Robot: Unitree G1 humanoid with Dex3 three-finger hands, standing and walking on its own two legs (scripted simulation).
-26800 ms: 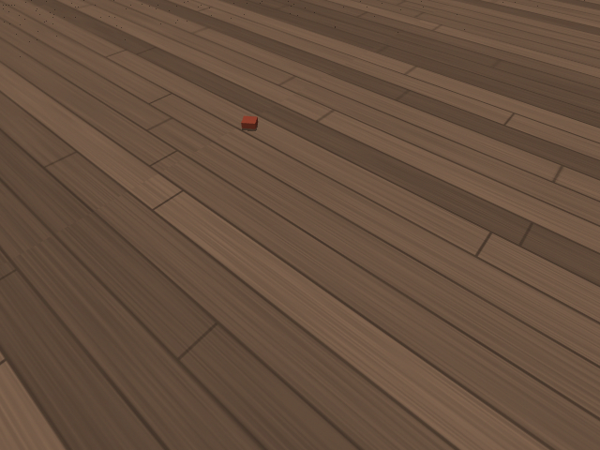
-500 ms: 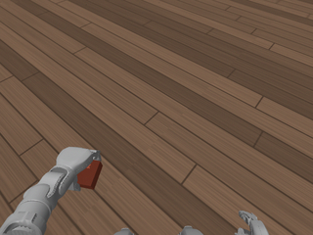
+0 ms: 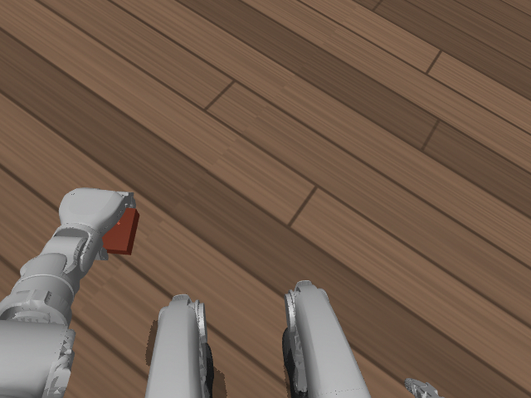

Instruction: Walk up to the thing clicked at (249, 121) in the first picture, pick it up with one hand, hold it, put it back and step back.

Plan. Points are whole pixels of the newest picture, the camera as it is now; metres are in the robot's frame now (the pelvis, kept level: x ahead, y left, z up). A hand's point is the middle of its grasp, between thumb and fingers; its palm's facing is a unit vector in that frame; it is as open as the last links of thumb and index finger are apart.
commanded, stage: crouch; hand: left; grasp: from above
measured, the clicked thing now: (108, 229) +0.42 +0.24 -0.15
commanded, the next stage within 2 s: lower in 1.10 s
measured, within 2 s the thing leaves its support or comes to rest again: neither
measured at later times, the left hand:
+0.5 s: hand (129, 239) +0.44 +0.24 -0.29, palm faces -0.46 +0.07 -0.89, open 10.4 cm
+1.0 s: hand (134, 243) +0.45 +0.24 -0.35, palm faces -0.48 +0.06 -0.88, open 10.4 cm
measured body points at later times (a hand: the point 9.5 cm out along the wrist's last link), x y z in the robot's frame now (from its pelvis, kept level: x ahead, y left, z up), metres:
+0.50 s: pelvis -0.01 -0.01 -0.13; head +0.22 +0.03 +0.26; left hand +0.46 +0.23 -0.24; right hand +0.06 -0.29 -0.25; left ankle +0.07 +0.11 -0.50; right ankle +0.08 -0.15 -0.50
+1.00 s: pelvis -0.01 -0.01 -0.19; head +0.23 +0.04 +0.19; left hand +0.47 +0.24 -0.30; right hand +0.02 -0.29 -0.29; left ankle +0.07 +0.11 -0.50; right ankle +0.08 -0.15 -0.50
